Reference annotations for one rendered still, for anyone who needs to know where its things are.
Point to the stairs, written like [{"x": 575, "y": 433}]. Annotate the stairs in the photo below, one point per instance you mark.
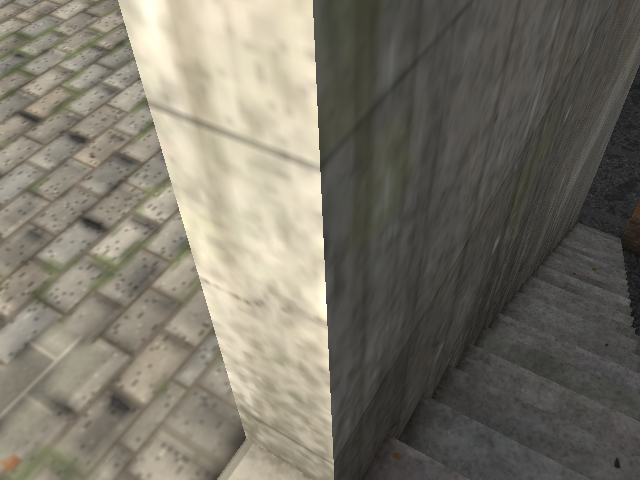
[{"x": 549, "y": 391}]

